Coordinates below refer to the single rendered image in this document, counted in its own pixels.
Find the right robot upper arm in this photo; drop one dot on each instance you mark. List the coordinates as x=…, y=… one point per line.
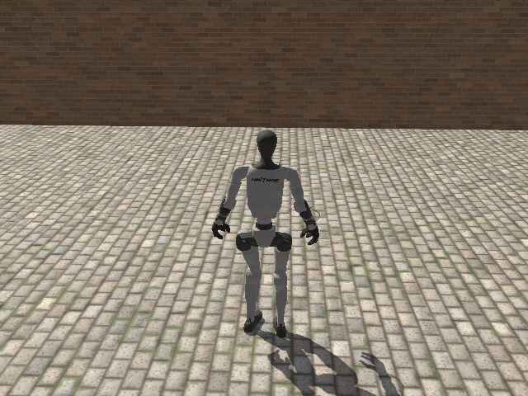
x=292, y=176

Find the left robot upper arm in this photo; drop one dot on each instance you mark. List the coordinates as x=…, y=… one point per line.
x=239, y=173

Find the robot right shin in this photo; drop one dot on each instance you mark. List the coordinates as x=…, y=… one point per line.
x=280, y=301

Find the left robot hand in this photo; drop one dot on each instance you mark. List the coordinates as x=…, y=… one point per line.
x=216, y=227

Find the right robot hand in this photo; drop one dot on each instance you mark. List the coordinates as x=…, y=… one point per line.
x=310, y=233

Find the robot right forearm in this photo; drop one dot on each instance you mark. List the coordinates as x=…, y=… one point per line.
x=308, y=217

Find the robot head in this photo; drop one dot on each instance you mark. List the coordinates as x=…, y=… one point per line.
x=266, y=143

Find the robot left forearm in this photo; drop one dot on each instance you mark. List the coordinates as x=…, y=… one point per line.
x=222, y=214

